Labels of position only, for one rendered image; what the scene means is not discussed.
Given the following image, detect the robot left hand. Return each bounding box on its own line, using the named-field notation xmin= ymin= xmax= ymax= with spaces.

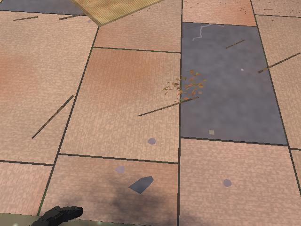
xmin=29 ymin=206 xmax=84 ymax=226

